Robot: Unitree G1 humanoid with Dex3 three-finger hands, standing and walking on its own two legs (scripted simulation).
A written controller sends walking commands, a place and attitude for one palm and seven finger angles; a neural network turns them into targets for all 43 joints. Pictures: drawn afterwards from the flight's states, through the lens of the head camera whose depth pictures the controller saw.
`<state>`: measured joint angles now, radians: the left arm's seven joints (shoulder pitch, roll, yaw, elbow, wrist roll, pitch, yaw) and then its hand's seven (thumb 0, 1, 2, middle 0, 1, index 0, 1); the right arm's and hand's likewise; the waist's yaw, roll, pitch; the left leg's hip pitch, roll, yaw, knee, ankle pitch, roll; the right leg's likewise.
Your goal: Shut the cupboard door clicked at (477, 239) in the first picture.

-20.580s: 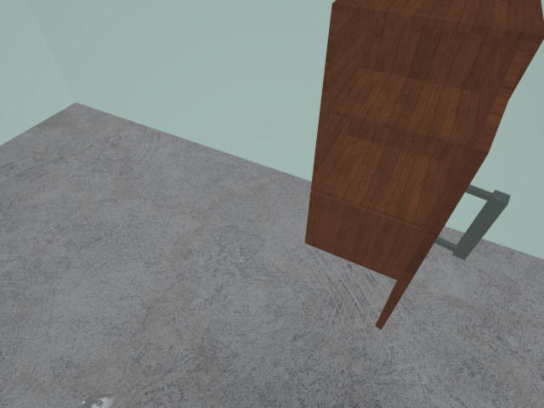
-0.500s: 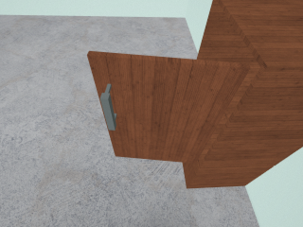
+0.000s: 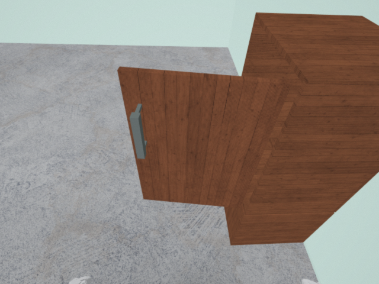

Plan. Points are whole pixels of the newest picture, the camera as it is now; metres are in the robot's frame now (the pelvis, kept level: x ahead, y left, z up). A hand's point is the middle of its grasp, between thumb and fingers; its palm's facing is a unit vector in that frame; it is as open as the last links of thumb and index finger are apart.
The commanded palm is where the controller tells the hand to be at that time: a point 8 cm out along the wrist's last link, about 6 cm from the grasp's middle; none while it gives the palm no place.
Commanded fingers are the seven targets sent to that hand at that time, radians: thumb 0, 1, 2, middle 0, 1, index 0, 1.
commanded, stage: come to a stop and stand still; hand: left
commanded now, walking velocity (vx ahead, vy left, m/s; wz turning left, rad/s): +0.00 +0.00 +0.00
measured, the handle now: (140, 132) +0.49 +0.17 +0.03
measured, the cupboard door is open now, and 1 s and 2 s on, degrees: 82 82 82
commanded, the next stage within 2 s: look again from close up in 0.28 s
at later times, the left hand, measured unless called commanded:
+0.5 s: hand out of the picture +0.04 +0.24 -0.16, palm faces -0.03 -0.96 -0.29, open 7.4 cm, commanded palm none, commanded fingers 0.00 0.90 0.90 -0.20 -0.30 -0.20 -0.30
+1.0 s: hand out of the picture +0.08 +0.26 -0.16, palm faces +0.07 -0.96 -0.27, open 7.4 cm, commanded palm +0.10 +0.29 -0.07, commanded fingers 0.00 0.90 0.90 -0.24 -0.34 -0.24 -0.34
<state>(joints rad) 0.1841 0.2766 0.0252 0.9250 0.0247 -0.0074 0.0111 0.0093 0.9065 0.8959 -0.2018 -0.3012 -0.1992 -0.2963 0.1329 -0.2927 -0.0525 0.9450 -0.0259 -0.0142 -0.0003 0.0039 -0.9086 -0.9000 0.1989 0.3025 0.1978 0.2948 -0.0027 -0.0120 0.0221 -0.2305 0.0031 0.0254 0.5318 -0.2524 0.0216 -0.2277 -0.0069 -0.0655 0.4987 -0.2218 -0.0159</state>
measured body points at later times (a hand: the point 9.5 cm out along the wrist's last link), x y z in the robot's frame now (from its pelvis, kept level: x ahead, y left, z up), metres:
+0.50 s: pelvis +0.00 +0.01 +0.01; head +0.01 +0.02 +0.46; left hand +0.04 +0.29 -0.14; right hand +0.05 -0.26 -0.13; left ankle +0.02 +0.11 -0.74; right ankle +0.03 -0.11 -0.74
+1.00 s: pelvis +0.01 +0.03 +0.01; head +0.02 +0.04 +0.46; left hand +0.08 +0.31 -0.13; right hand +0.10 -0.25 -0.12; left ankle +0.03 +0.11 -0.74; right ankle +0.03 -0.11 -0.74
